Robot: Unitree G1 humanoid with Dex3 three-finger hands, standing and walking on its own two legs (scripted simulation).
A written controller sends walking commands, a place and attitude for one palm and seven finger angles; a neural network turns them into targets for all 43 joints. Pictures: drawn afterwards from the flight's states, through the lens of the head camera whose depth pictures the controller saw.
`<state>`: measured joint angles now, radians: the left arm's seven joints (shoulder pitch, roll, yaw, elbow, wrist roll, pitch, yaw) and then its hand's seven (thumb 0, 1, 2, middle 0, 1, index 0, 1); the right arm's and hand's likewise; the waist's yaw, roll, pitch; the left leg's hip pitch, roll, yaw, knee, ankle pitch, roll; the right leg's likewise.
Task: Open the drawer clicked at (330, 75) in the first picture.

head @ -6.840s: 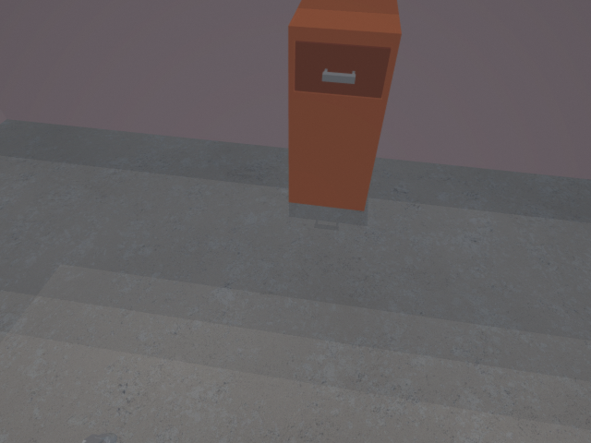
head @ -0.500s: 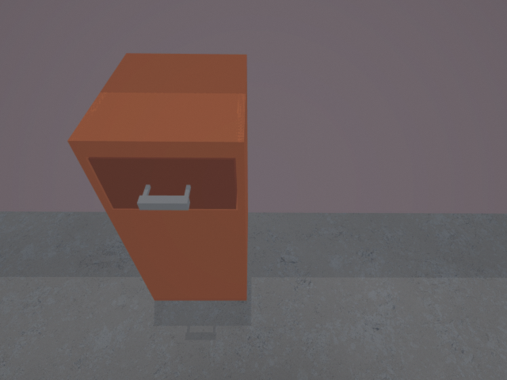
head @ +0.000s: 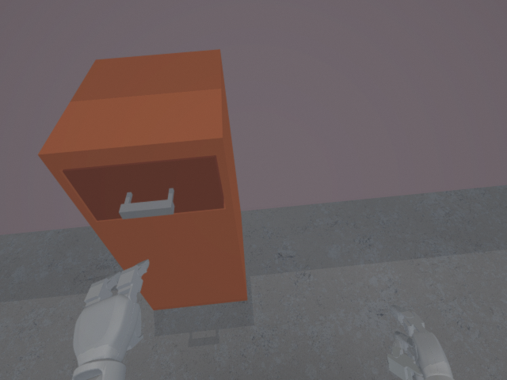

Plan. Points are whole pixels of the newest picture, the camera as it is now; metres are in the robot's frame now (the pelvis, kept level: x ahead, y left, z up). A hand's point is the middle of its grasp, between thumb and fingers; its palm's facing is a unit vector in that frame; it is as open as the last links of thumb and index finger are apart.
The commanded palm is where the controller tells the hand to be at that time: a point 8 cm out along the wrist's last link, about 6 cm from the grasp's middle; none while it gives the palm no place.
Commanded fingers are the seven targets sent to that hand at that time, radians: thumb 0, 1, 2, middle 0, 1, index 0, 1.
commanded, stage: raise the hand with hooked fingers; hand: left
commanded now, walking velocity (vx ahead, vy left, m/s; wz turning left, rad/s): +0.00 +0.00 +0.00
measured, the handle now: (148, 201) +0.51 +0.28 -0.06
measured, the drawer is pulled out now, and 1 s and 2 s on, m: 0.00 0.00 0.00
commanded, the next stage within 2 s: move the hooked fingers above the handle in 1.60 s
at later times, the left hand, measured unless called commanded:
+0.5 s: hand (129, 315) +0.22 +0.21 +0.01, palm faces -0.02 -0.10 -0.99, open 10.9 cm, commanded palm +0.19 +0.21 +0.06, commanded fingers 0.00 -0.06 0.49 -0.27 -0.92 -0.27 -0.92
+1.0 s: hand (112, 262) +0.28 +0.23 +0.07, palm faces +0.08 -0.08 -0.99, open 13.5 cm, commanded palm +0.26 +0.24 +0.13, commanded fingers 0.00 -0.50 0.30 -0.30 -1.20 -0.30 -1.20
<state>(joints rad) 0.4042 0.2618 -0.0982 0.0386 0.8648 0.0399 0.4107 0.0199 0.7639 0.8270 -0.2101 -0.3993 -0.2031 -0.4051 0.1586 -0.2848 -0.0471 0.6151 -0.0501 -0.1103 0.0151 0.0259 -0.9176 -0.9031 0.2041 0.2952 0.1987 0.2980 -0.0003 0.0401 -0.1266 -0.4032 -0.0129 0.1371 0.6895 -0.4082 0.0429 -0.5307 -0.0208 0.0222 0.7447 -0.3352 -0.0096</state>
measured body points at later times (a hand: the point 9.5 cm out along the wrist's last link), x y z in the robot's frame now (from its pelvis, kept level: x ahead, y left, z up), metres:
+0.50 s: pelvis +0.02 -0.04 +0.00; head +0.05 -0.07 +0.45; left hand +0.22 +0.21 +0.06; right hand +0.24 -0.22 -0.10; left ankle -0.03 +0.09 -0.71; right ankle +0.02 -0.12 -0.71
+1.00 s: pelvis +0.01 -0.01 +0.02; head +0.02 -0.04 +0.47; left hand +0.27 +0.23 +0.13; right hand +0.23 -0.23 -0.07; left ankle -0.03 +0.09 -0.71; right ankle +0.02 -0.12 -0.71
